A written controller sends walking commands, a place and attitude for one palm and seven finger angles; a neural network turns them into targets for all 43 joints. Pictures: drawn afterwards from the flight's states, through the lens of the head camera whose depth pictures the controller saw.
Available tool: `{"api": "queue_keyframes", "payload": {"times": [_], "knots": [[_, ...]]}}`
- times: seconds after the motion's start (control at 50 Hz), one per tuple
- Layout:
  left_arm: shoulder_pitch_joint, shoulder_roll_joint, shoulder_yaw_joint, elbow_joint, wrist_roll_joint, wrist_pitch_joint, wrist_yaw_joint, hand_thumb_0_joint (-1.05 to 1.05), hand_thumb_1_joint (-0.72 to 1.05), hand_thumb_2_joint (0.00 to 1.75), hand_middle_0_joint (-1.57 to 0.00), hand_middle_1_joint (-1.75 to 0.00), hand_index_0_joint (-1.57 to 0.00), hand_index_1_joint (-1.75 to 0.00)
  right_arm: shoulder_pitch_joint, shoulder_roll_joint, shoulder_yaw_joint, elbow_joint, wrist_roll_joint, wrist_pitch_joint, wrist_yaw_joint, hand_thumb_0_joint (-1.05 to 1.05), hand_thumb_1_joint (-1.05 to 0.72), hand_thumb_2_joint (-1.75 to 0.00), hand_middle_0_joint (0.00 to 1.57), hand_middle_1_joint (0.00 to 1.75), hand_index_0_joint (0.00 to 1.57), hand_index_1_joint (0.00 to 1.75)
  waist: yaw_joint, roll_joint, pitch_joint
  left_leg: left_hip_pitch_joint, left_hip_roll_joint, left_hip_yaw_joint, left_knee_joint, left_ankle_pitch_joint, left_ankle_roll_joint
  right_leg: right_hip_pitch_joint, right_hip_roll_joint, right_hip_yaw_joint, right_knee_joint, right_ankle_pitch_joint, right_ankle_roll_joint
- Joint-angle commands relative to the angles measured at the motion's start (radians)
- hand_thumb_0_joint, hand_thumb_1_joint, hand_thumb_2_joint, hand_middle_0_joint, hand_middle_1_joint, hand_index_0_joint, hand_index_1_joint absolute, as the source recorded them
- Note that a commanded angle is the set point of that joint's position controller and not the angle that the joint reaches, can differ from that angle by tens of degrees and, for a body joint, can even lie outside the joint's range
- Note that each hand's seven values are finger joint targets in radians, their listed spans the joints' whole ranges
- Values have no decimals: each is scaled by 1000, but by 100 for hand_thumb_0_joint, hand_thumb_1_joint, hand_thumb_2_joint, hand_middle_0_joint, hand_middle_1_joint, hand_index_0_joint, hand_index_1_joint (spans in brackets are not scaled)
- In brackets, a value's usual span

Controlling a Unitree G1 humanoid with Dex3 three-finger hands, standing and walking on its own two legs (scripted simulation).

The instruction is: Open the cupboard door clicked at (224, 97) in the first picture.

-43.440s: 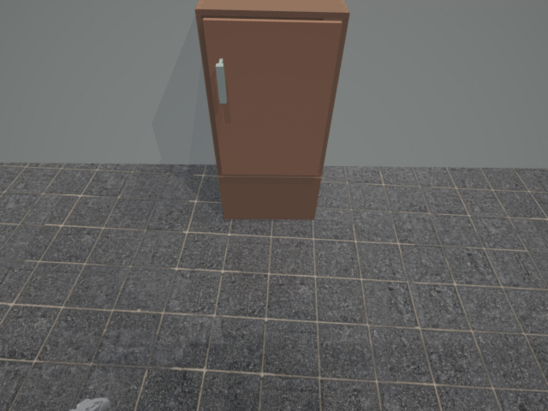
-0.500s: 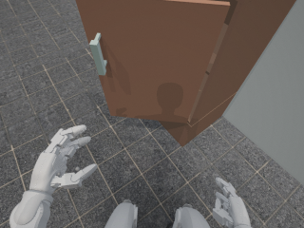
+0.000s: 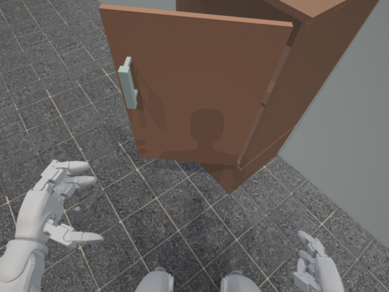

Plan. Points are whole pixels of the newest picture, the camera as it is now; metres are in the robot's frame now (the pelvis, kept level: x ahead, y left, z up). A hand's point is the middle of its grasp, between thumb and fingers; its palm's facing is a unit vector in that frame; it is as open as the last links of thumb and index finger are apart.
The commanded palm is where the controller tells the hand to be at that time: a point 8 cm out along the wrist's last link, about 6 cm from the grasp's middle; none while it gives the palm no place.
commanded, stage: raise the hand with hooked fingers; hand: left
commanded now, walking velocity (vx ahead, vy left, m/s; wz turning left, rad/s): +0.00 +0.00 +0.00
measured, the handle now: (130, 83) +0.58 +0.21 +0.04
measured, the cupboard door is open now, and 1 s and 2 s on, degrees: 46 46 46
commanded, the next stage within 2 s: move the hooked fingers beside the handle in 0.90 s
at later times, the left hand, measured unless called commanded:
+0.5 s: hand (55, 182) +0.29 +0.28 +0.06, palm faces +0.00 -1.00 -0.05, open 14.0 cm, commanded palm +0.26 +0.32 +0.06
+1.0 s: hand (63, 185) +0.29 +0.26 +0.06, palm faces +0.01 -1.00 -0.05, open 14.0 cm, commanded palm +0.26 +0.31 +0.06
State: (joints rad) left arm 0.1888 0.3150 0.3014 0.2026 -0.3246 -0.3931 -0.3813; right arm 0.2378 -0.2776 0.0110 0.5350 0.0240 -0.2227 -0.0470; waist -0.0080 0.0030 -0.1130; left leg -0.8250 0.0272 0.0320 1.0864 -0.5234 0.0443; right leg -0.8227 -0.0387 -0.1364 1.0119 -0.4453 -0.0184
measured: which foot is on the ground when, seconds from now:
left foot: down 0.00-1.00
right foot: down 0.00-1.00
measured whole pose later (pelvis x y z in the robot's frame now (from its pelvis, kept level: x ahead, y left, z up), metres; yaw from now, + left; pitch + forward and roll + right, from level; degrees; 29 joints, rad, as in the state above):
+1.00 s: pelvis +0.00 -0.01 +0.01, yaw +0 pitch +14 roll -2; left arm -0.02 0.41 0.43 0.46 -0.36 -0.37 -0.53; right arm 0.28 -0.28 0.05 0.55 0.02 -0.20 -0.05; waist -0.01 0.02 -0.10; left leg -0.78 0.03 0.03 1.02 -0.49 0.03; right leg -0.78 -0.03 -0.13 0.95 -0.42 -0.03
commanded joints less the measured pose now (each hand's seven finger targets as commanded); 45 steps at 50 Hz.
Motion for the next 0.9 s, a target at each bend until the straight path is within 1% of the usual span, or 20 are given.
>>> {"api": "queue_keyframes", "payload": {"times": [0.0, 0.02, 0.08, 0.18, 0.22, 0.24, 0.3, 0.32, 0.38, 0.42, 0.48, 0.54, 0.58, 0.64, 0.66, 0.7, 0.74, 0.8, 0.86, 0.88], "knots": [[-141, 200, 107, -182, -22, -45, -29, 0, -50, 30, -30, -120, -30, -120, 21, -142, -51, -129, 8, -39, -11, 0, -90, -90, 20, 30, 20, 30, 2, 108, -257, 180, -18, -81, -198, 369, -45, 178, 50, 60, -106, 211, -12], [-141, 207, 121, -165, -27, -40, -32, 0, -50, 30, -30, -120, -30, -120, 21, -142, -51, -129, 9, -38, -11, 0, -90, -90, 20, 30, 20, 30, 5, 85, -257, 179, -18, -83, -201, 371, -46, 186, 53, 58, -108, 213, -11], [-185, 225, 136, -127, -37, -28, -59, 0, -50, 30, -30, -120, -30, -120, 25, -146, -45, -125, 9, -32, -11, 0, -90, -90, 20, 30, 20, 30, 1, 84, -256, 186, -17, -86, -200, 395, -49, 187, 57, 58, -109, 233, -12], [-267, 275, 169, -81, -46, -18, -96, 0, -50, 30, -30, -120, -30, -120, 30, -152, -41, -115, 7, -31, -16, 0, -90, -90, 20, 30, 20, 30, 0, 112, -275, 208, -16, -87, -203, 405, -52, 186, 56, 60, -118, 232, -15], [-278, 284, 183, -57, -54, -17, -104, 0, -50, 30, -30, -120, -30, -120, 29, -155, -41, -114, 8, -33, -17, 0, -90, -90, 20, 30, 20, 30, 2, 75, -272, 195, -16, -90, -210, 402, -50, 201, 55, 58, -122, 232, -13], [-286, 304, 197, -33, -55, -14, -112, 0, -50, 30, -30, -120, -30, -120, 31, -158, -40, -111, 6, -33, -18, 0, -90, -90, 20, 30, 20, 30, 5, 78, -267, 193, -16, -91, -206, 415, -51, 203, 59, 60, -118, 240, -18], [-328, 317, 205, -2, -59, -7, -130, 0, -50, 30, -30, -120, -30, -120, 32, -158, -38, -108, 10, -30, -18, 0, -90, -90, 20, 30, 20, 30, 3, 102, -261, 196, -17, -86, -219, 384, -49, 201, 55, 64, -135, 215, -16], [-342, 318, 204, -1, -60, -10, -134, 0, -50, 30, -30, -120, -30, -120, 36, -160, -39, -106, 11, -30, -19, 0, -90, -90, 20, 30, 20, 30, -1, 92, -267, 203, -16, -89, -224, 380, -48, 200, 55, 61, -138, 210, -15], [-375, 370, 242, 25, -61, -12, -148, 0, -50, 30, -30, -120, -30, -120, 48, -165, -38, -101, 9, -28, -21, 0, -90, -90, 20, 30, 20, 30, 7, 116, -290, 218, -16, -87, -228, 411, -50, 216, 55, 68, -140, 226, -18], [-336, 323, 212, 60, -66, -7, -157, 0, -50, 30, -30, -120, -30, -120, 53, -164, -40, -105, 12, -28, -19, 0, -90, -90, 20, 30, 20, 30, 4, 84, -266, 212, -15, -87, -235, 410, -47, 210, 55, 62, -147, 224, -16], [-332, 328, 213, 62, -71, -8, -166, 0, -50, 30, -30, -120, -30, -120, 55, -167, -43, -110, 10, -28, -11, 0, -90, -90, 20, 30, 20, 30, 7, 95, -269, 211, -17, -82, -237, 399, -46, 215, 55, 67, -152, 223, -16], [-335, 346, 229, 63, -69, -17, -152, 0, -50, 30, -30, -120, -30, -120, 59, -171, -47, -112, 9, -27, -11, 0, -90, -90, 20, 30, 20, 30, 4, 65, -245, 189, -17, -82, -238, 370, -41, 212, 58, 71, -155, 204, -18], [-345, 356, 238, 39, -64, -30, -143, 0, -50, 30, -30, -120, -30, -120, 59, -167, -47, -114, 8, -24, -9, 0, -90, -90, 20, 30, 20, 30, 8, 98, -274, 199, -19, -76, -240, 377, -40, 227, 54, 75, -153, 213, -15], [-352, 360, 237, 31, -63, -41, -135, 0, -50, 30, -30, -120, -30, -120, 61, -167, -46, -111, 7, -23, -10, 0, -90, -90, 20, 30, 20, 30, 1, 100, -259, 200, -16, -78, -239, 361, -40, 217, 57, 76, -154, 200, -18], [-357, 365, 243, 26, -60, -45, -133, 0, -50, 30, -30, -120, -30, -120, 61, -165, -45, -111, 6, -22, -11, 0, -90, -90, 20, 30, 20, 30, 5, 107, -275, 201, -18, -76, -240, 370, -39, 227, 56, 80, -154, 209, -16], [-349, 346, 229, 29, -58, -47, -132, 0, -50, 30, -30, -120, -30, -120, 58, -161, -43, -110, 8, -23, -11, 0, -90, -90, 20, 30, 20, 30, 3, 129, -264, 208, -18, -76, -242, 371, -41, 217, 54, 77, -154, 208, -16], [-359, 357, 233, 33, -62, -48, -133, 0, -50, 30, -30, -120, -30, -120, 58, -164, -43, -109, 6, -23, -13, 0, -90, -90, 20, 30, 20, 30, 0, 101, -256, 195, -18, -76, -237, 360, -38, 224, 56, 80, -155, 208, -17], [-356, 343, 225, 51, -62, -42, -138, 0, -50, 30, -30, -120, -30, -120, 51, -160, -40, -111, 11, -20, -16, 0, -90, -90, 20, 30, 20, 30, -1, 107, -248, 184, -20, -70, -241, 322, -35, 221, 52, 85, -165, 185, -12], [-364, 338, 219, 67, -63, -35, -148, 0, -50, 30, -30, -120, -30, -120, 51, -162, -39, -110, 12, -20, -20, 0, -90, -90, 20, 30, 20, 30, -8, 69, -248, 174, -20, -69, -236, 310, -30, 226, 54, 88, -166, 185, -11], [-364, 342, 221, 65, -62, -35, -149, 0, -50, 30, -30, -120, -30, -120, 49, -161, -39, -110, 12, -21, -21, 0, -90, -90, 20, 30, 20, 30, -4, 93, -249, 171, -22, -67, -234, 312, -31, 231, 51, 92, -166, 189, -12]]}}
